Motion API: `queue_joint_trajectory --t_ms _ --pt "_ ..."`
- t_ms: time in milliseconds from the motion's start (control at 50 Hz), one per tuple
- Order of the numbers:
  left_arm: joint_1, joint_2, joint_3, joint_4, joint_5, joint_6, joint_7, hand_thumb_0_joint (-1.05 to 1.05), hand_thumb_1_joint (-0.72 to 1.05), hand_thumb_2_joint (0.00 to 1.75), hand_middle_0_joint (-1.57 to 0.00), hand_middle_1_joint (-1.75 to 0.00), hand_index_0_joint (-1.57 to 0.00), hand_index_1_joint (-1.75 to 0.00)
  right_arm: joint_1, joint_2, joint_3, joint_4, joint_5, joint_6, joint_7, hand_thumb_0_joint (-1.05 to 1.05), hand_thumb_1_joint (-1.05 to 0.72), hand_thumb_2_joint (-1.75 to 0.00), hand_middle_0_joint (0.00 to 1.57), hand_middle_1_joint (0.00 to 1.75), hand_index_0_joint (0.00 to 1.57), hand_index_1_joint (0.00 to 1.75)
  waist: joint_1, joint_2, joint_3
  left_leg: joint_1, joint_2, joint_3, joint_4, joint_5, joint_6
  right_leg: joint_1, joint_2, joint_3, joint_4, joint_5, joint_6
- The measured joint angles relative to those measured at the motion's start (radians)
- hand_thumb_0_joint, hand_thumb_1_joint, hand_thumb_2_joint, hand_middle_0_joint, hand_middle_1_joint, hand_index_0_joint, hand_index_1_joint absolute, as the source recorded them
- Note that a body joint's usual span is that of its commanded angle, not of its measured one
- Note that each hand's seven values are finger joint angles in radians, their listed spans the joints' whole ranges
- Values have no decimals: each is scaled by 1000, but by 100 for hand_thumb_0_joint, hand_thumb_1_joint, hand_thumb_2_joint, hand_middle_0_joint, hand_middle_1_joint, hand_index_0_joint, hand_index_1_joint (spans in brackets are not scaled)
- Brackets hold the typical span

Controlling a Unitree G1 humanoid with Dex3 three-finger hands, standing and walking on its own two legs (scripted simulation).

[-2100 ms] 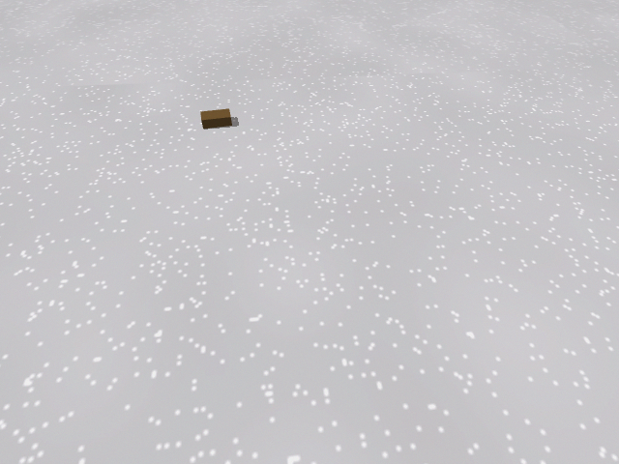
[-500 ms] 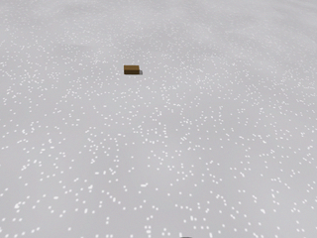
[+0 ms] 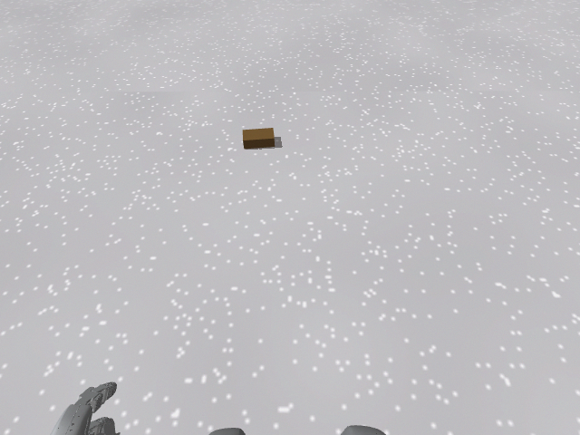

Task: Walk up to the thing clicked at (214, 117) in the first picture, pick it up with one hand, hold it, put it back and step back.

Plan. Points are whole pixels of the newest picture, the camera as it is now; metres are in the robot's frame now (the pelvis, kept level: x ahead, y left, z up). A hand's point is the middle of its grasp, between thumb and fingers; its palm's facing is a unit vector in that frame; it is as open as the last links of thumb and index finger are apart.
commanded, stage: walk up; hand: left
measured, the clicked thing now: (258, 138) +1.57 +0.13 -0.73
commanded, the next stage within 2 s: none
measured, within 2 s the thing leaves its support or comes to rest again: neither
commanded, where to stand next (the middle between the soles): +1.22 -0.05 m, yaw +0 degrees
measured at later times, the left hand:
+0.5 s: hand (121, 319) +0.34 +0.31 -0.14, palm faces -0.08 -0.94 -0.32, open 7.4 cm
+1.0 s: hand (172, 205) +0.59 +0.25 -0.12, palm faces -0.03 -0.93 -0.37, open 7.4 cm
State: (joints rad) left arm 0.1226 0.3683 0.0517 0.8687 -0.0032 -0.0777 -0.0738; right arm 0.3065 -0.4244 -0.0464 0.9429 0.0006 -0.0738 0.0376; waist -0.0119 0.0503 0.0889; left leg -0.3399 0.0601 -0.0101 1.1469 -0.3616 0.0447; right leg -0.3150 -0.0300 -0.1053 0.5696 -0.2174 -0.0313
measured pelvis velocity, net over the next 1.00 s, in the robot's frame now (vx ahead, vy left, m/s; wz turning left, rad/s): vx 0.52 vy -0.02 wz -0.02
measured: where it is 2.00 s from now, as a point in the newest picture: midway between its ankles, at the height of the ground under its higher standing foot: (300, 233)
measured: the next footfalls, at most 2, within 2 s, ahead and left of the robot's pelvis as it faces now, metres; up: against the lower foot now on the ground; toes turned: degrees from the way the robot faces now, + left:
left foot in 0.26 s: +0.35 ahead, +0.15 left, +0.00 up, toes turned +6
right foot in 0.70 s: +0.54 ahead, -0.15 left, +0.00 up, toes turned -7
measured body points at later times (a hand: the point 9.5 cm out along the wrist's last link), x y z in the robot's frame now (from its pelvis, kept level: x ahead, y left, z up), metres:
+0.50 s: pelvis +0.28 +0.03 +0.01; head +0.30 +0.06 +0.46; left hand +0.34 +0.36 -0.12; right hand +0.37 -0.29 -0.08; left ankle +0.31 +0.15 -0.73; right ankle +0.32 -0.12 -0.68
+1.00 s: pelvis +0.52 -0.02 +0.01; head +0.53 -0.03 +0.46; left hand +0.59 +0.30 -0.09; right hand +0.60 -0.35 -0.11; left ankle +0.64 +0.12 -0.70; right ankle +0.50 -0.14 -0.73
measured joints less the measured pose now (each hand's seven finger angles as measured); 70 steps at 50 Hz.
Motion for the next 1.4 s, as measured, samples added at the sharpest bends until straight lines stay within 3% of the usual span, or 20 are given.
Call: queue_joint_trajectory --t_ms 140,240,280,320,360,400,520,660,700,740,780,820,960,1060,1100,1120,1160,1200,1240,1400 --pt "133 28 2 19 16 1 -4 0 90 89 -21 -30 -20 -30 -79 -13 -17 -59 -20 -1 41 1 -91 -89 20 30 20 30 40 -10 -24 -208 68 31 -339 128 -47 174 27 -8 -128 -60 -1" --pt "196 73 12 30 20 8 -9 1 90 89 -21 -30 -20 -30 -99 -15 -28 -56 -21 -6 52 1 -91 -90 20 30 20 30 76 -43 -39 -161 58 63 -564 247 -42 265 16 -7 -95 -181 35" --pt "221 90 13 37 20 14 -2 1 90 89 -21 -30 -20 -30 -106 -16 -33 -62 -28 -19 47 1 -91 -90 20 30 20 30 78 -70 -44 -121 29 82 -571 267 -25 257 -16 6 23 -265 29" --pt "216 90 12 54 10 31 14 1 91 89 -21 -30 -20 -30 -119 -7 -34 -80 -32 -34 35 1 -91 -89 20 30 20 30 65 -95 -29 -122 10 101 -488 197 -20 159 -16 77 291 -281 0" --pt "208 94 1 67 6 39 23 1 91 90 -21 -30 -20 -29 -121 13 -25 -95 -13 -38 28 1 -91 -89 20 30 20 30 51 -112 -23 -82 4 115 -493 157 -17 47 11 130 494 -243 -14" --pt "199 97 -4 72 1 34 22 1 91 90 -21 -30 -20 -29 -109 30 -12 -105 -4 -38 21 1 -91 -89 20 30 21 30 42 -131 -20 -21 -4 133 -541 148 -17 -49 2 137 560 -191 -12" --pt "159 86 -2 51 13 34 -12 1 91 90 -20 -30 -20 -29 -42 31 7 -99 -3 -37 19 1 -91 -89 21 30 21 30 19 -123 -22 130 -15 156 -659 113 -19 -208 -76 99 348 -108 27" --pt "106 78 11 44 23 34 -35 1 91 90 -21 -30 -20 -29 33 -3 -2 -64 -4 -19 20 1 -90 -89 21 30 21 30 -17 -76 -40 251 4 150 -655 -6 -68 -175 -86 72 63 61 16" --pt "98 85 18 35 24 22 -32 1 91 90 -21 -30 -20 -30 55 -11 -4 -57 -5 -10 14 1 -90 -89 21 30 21 30 -21 -62 -53 254 25 137 -573 -81 -73 -119 -62 55 17 72 6" --pt "77 74 27 21 25 5 -16 1 91 90 -21 -30 -20 -30 50 -15 -6 -37 -2 4 3 1 -91 -89 21 30 21 30 -13 -31 -42 179 51 85 -349 -113 -42 -113 -39 33 91 26 14" --pt "71 57 19 3 13 -5 -5 0 91 89 -21 -30 -20 -29 29 -16 0 -20 -2 19 -2 1 -91 -89 20 30 21 30 2 -20 -31 75 21 36 -130 -102 -26 -83 -34 27 102 -15 10" --pt "80 37 7 -7 5 -6 3 0 91 89 -21 -30 -20 -30 7 -20 3 -14 3 21 0 1 -91 -89 20 30 20 30 14 -4 -27 -12 11 22 -46 -46 -18 -30 -25 20 57 -22 6" --pt "151 32 -3 -10 13 -1 5 0 90 89 -21 -30 -20 -30 -41 -10 -3 -39 -13 9 32 1 -91 -89 20 30 20 30 34 1 -34 -170 46 42 -301 71 -41 119 5 2 -77 -48 0" --pt "195 58 1 -7 15 6 2 0 90 89 -21 -30 -20 -30 -56 1 -8 -37 -19 6 43 1 -91 -89 20 30 20 30 57 -28 -34 -144 41 71 -520 181 -42 196 9 -13 -68 -131 23" --pt "217 71 0 -4 15 14 4 0 90 89 -21 -30 -20 -30 -57 1 -10 -41 -21 -5 42 1 -91 -89 20 30 20 30 59 -47 -40 -98 20 86 -580 210 -29 206 -3 -11 -7 -199 33" --pt "223 78 1 3 15 19 8 0 90 89 -21 -30 -20 -30 -63 5 -13 -45 -24 -14 37 1 -91 -89 20 30 20 30 56 -70 -35 -89 4 98 -565 246 -18 191 -24 -1 66 -235 22" --pt "219 73 -1 26 10 38 20 1 91 89 -21 -30 -20 -30 -73 11 -15 -64 -23 -27 25 1 -91 -89 20 30 21 30 43 -91 -27 -87 -8 113 -504 190 -5 103 -16 64 299 -269 0" --pt "212 75 -12 44 8 48 26 1 91 89 -21 -30 -20 -30 -75 22 -11 -81 -8 -31 18 1 -91 -89 20 30 21 30 28 -107 -22 -50 -12 123 -513 160 -1 7 8 112 475 -240 -9" --pt "203 78 -14 52 5 46 25 1 91 89 -21 -30 -20 -29 -64 33 -2 -91 -1 -33 11 1 -91 -89 21 30 21 30 21 -127 -21 2 -19 137 -559 156 -2 -72 0 127 524 -186 -7" --pt "166 73 0 48 21 51 -11 1 91 89 -21 -30 -20 -29 4 17 6 -83 -6 -27 14 1 -91 -89 21 30 21 30 -1 -116 -26 157 -25 154 -685 123 -6 -220 -84 104 287 -43 37"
